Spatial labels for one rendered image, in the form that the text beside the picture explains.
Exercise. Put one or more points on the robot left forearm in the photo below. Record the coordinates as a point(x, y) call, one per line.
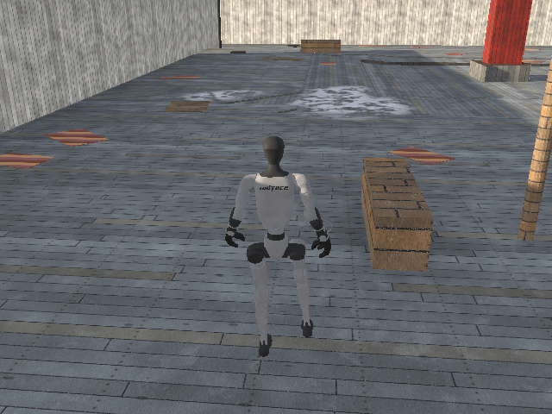
point(233, 224)

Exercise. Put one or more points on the humanoid robot head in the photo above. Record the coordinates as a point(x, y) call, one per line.
point(273, 147)

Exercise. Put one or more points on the right robot hand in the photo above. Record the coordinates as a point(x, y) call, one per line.
point(322, 244)

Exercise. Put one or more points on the left robot upper arm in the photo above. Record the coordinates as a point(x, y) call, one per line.
point(243, 193)

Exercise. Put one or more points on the robot right forearm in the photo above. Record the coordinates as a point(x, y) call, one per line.
point(319, 228)

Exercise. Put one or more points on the left robot hand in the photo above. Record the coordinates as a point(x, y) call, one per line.
point(228, 239)

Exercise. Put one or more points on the right robot upper arm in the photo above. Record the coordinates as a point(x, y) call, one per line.
point(306, 195)

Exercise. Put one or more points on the robot left foot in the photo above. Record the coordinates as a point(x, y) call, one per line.
point(264, 349)

